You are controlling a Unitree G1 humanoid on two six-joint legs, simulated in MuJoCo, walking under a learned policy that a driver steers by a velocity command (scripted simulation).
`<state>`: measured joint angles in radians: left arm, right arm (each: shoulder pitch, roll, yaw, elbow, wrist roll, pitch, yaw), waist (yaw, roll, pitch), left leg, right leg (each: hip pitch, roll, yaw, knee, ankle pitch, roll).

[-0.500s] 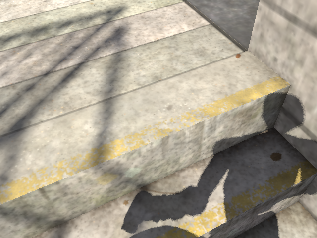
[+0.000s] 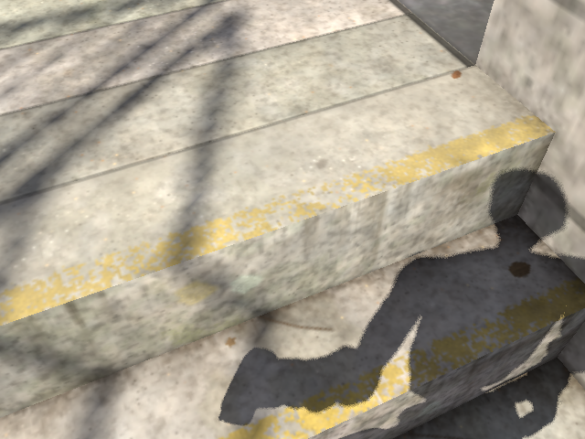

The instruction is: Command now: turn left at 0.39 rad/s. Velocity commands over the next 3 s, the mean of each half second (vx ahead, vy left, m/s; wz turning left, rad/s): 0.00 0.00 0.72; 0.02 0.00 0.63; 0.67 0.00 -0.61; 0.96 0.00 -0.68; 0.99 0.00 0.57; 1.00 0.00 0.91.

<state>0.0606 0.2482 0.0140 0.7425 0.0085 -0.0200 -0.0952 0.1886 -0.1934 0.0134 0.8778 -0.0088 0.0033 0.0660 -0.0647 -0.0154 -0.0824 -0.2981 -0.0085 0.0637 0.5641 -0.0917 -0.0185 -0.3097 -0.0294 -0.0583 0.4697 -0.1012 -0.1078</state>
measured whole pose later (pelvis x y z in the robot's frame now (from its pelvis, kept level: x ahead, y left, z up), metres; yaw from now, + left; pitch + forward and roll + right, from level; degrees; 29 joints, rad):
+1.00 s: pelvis -0.06 -0.04 -0.04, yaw +43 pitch +6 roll -2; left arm 0.22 0.17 0.00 0.85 0.04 -0.05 -0.05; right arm 0.13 -0.20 -0.02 0.83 -0.03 -0.07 0.07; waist 0.04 0.04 -0.12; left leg -0.53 0.06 0.03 0.71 -0.30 0.01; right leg -0.40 -0.11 -0.26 0.75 -0.43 -0.05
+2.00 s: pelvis +0.20 -0.10 +0.12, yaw +3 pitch +5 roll +7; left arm -0.04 0.19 0.01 0.54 0.07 -0.06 0.02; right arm 0.43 -0.25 -0.07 0.80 -0.05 -0.12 -0.07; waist -0.15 -0.01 -0.09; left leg -0.41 -0.08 0.15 0.93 -0.86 0.26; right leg -0.87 0.03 0.26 1.79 -0.41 0.00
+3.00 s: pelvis +0.68 -0.05 +0.50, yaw +47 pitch +3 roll -5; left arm 0.01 0.13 -0.01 0.60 0.02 -0.06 0.03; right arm 0.40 -0.24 -0.13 0.82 -0.05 -0.13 0.05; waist -0.01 0.04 -0.06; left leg -0.56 -0.15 -0.16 1.56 0.01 0.20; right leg -0.75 -0.04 -0.17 1.33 -0.64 -0.05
